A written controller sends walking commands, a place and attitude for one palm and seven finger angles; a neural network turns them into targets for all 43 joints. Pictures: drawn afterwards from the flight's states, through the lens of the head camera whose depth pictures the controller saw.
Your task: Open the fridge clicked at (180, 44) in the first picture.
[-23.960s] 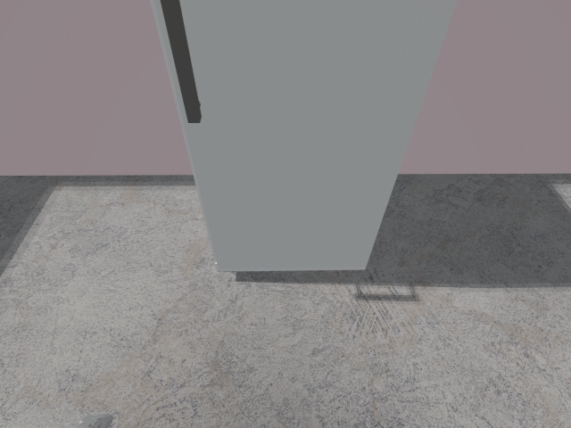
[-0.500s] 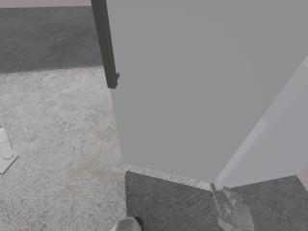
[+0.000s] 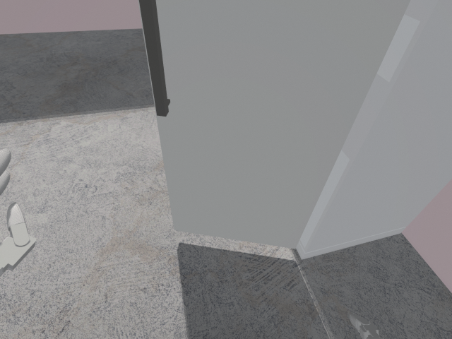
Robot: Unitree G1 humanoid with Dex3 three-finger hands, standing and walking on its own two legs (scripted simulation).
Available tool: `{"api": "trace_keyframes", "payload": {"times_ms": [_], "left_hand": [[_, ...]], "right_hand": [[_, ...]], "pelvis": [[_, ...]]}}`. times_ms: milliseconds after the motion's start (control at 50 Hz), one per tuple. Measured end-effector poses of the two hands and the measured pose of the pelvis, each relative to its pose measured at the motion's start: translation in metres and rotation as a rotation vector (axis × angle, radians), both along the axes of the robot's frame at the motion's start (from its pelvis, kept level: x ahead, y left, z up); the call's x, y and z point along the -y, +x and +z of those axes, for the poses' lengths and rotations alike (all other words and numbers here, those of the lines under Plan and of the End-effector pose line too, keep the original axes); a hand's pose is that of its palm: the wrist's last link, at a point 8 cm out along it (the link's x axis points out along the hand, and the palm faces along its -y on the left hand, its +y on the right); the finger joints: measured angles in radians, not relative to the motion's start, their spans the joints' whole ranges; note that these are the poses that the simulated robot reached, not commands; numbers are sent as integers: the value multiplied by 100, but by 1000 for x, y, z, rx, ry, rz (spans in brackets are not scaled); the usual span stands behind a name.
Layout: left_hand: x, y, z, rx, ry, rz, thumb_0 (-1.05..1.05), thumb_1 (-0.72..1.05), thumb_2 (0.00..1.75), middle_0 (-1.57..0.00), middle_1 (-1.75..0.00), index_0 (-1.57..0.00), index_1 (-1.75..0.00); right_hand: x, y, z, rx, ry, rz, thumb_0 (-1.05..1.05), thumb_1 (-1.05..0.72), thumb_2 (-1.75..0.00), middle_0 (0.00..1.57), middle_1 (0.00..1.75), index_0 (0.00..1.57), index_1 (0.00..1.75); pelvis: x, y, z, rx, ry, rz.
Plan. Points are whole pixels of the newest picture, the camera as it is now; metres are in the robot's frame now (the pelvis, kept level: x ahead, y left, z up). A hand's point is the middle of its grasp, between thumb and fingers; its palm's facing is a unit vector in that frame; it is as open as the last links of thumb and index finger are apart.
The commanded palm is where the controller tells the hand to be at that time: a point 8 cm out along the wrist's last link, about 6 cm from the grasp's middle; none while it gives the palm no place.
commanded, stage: stop stepping back and stand still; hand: left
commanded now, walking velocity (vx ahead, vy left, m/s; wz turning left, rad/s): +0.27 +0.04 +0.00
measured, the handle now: (157, 44) +0.69 +0.23 +0.21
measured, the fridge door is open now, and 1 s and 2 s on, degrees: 66 66 66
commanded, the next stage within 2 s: let the arm hang, fingers relaxed in 0.66 s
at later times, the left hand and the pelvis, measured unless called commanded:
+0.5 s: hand out of the picture +0.11 +0.29 +0.17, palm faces +0.52 -0.77 -0.37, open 7.4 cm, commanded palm +0.05 +0.32 +0.18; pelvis -0.07 +0.02 -0.01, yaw +2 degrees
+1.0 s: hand out of the picture +0.04 +0.22 -0.15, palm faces +0.05 -0.97 -0.25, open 7.4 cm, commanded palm none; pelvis -0.07 +0.02 -0.01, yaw +6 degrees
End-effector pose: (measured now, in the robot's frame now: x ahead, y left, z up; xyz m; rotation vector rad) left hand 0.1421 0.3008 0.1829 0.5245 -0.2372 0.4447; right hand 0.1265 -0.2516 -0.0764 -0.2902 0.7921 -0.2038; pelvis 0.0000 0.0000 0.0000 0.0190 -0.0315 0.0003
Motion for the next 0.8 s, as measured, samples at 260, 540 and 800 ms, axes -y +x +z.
{"api": "trace_keyframes", "payload": {"times_ms": [260,540,800], "left_hand": [[-9,-47,1,36,42,3,1,89,90,-21,-30,-21,-31],[-25,-73,0,97,2,22,1,89,90,-21,-30,-21,-31],[-11,-67,-14,-38,14,24,1,89,90,-21,-30,-21,-31]], "right_hand": [[-25,-63,-16,35,79,-4,1,-90,-89,20,30,20,30],[-36,-49,-4,104,29,62,1,-90,-89,20,30,20,30],[-44,-39,-20,9,128,160,1,-90,-89,20,30,20,30]], "pelvis": [[-4,-47,-7,27,-22,43],[-19,-78,-12,44,-7,35],[-8,-71,-6,4,-5,88]]}}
